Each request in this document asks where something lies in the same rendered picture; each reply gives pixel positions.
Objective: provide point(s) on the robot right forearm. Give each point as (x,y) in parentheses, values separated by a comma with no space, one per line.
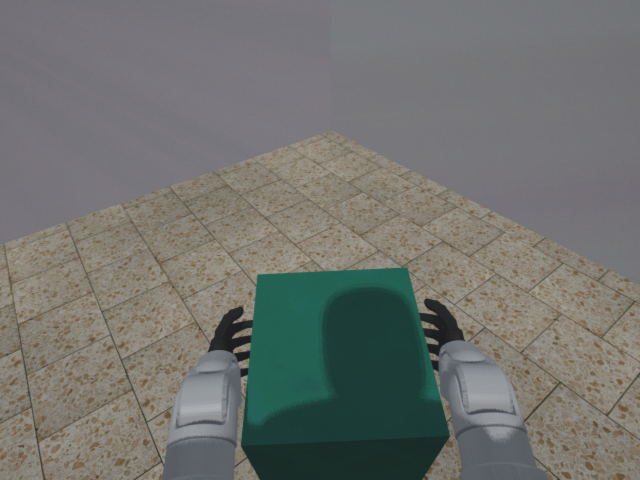
(486,417)

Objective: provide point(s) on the carton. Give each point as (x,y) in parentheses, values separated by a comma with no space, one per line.
(340,381)

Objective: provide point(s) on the left robot hand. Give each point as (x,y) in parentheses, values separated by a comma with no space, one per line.
(226,330)

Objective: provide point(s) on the robot left forearm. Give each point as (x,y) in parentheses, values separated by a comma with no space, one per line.
(203,428)

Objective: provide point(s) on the right robot hand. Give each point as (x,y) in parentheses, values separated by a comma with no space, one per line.
(445,322)

